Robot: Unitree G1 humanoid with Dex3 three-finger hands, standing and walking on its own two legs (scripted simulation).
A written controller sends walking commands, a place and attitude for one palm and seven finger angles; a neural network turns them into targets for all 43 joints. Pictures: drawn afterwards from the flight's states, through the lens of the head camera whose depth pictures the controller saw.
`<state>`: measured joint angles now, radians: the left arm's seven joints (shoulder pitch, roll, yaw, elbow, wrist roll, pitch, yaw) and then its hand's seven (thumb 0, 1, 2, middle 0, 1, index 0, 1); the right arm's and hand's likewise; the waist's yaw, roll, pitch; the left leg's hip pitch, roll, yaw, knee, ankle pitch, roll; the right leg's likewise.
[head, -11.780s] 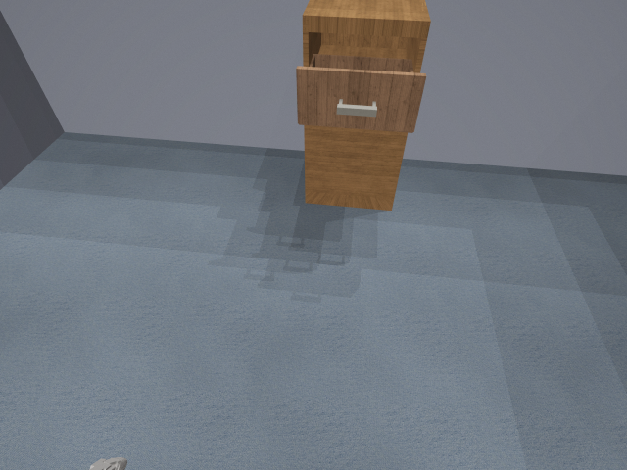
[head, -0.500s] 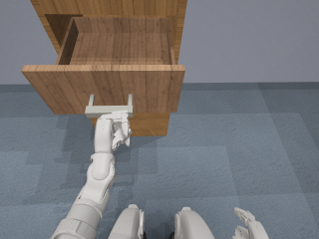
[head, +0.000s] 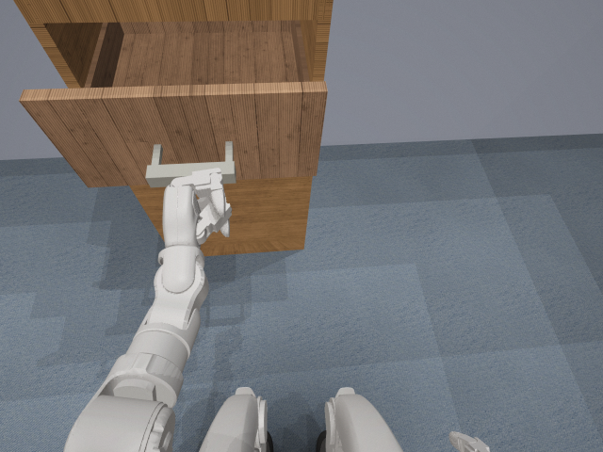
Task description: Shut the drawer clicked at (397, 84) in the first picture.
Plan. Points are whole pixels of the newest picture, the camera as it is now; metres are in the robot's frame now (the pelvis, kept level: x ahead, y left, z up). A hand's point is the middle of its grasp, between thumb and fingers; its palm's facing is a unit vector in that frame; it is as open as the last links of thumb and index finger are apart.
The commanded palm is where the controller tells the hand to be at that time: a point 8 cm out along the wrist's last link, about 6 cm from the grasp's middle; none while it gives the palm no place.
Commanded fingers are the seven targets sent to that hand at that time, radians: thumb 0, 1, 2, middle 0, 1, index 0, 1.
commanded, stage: push the drawer shut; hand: left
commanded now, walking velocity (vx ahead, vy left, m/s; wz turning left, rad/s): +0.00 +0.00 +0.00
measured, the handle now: (193, 162) +0.50 +0.15 +0.04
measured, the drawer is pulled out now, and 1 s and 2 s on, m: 0.15 0.03 0.00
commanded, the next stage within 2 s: pull the fist back off the drawer in 1.62 s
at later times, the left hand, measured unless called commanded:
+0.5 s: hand (229, 170) +0.49 +0.09 +0.03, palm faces +0.09 -0.99 -0.04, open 3.0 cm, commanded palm +0.48 +0.13 +0.03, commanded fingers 0.00 0.90 0.90 -1.40 -1.60 -1.40 -1.60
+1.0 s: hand (227, 139) +0.55 +0.10 +0.03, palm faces +0.09 -1.00 -0.04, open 2.9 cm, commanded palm +0.54 +0.13 +0.03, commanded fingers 0.00 0.90 0.90 -1.40 -1.60 -1.40 -1.60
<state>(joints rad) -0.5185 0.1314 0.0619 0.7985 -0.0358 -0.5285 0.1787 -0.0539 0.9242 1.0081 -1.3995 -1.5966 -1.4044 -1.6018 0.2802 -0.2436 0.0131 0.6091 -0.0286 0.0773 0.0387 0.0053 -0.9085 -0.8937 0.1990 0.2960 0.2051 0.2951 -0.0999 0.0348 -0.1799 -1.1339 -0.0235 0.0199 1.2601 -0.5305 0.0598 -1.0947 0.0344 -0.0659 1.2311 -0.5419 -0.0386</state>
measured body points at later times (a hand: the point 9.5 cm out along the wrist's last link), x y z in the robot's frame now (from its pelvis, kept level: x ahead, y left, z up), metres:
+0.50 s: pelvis -0.01 +0.00 -0.01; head +0.13 +0.01 +0.42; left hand +0.48 +0.15 +0.04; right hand +0.03 -0.26 -0.13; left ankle +0.03 +0.08 -0.62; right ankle +0.02 -0.10 -0.62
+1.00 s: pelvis +0.00 +0.00 -0.02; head +0.16 +0.02 +0.40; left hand +0.54 +0.15 +0.04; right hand -0.02 -0.26 -0.12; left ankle +0.03 +0.08 -0.62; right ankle +0.02 -0.10 -0.62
